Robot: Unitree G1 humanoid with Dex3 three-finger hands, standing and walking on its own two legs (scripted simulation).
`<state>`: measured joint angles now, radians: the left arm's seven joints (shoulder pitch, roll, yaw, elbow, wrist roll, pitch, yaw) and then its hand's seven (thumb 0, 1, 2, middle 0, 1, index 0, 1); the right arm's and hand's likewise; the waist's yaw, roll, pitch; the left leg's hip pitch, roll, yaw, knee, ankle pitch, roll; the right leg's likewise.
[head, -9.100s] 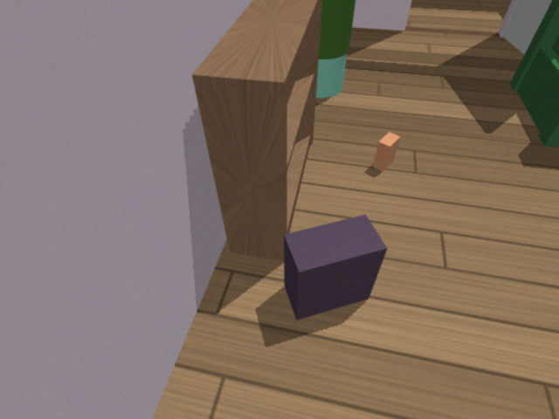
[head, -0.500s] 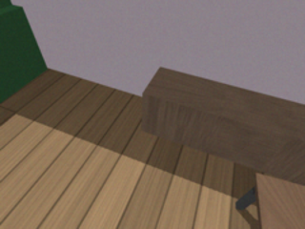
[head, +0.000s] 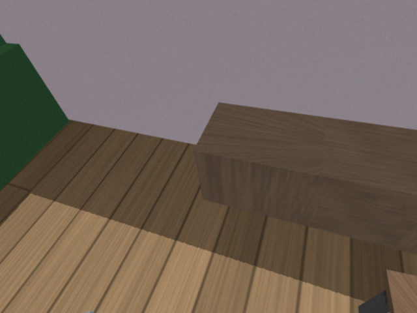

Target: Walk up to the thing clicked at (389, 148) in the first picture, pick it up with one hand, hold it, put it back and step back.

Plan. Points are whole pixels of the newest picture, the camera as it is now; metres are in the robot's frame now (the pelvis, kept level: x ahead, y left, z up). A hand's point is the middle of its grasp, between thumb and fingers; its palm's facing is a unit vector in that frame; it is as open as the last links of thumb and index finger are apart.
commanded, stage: walk up
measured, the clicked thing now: out of the picture -0.20 +1.48 -0.68
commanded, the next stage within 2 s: none
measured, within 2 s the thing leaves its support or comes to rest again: neither
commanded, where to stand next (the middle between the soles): +0.36 +0.04 m, yaw +2 degrees
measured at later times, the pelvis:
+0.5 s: pelvis +0.17 +0.04 -0.01, yaw +22 degrees
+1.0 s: pelvis +0.34 -0.04 -0.01, yaw +47 degrees
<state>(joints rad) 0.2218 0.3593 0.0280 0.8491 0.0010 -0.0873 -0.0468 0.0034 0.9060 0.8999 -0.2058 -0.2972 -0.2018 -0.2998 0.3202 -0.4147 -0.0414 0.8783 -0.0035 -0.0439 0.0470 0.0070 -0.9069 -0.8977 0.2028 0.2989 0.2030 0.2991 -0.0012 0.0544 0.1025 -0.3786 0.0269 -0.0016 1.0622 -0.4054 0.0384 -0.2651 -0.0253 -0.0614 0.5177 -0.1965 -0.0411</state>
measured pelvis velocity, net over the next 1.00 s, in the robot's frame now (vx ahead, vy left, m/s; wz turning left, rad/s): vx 0.34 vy -0.04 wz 0.82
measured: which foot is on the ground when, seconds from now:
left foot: up 0.00-0.28, down 0.30-0.78, up 0.80-1.00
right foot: down 0.00-0.30, up 0.32-0.74, down 0.76-1.00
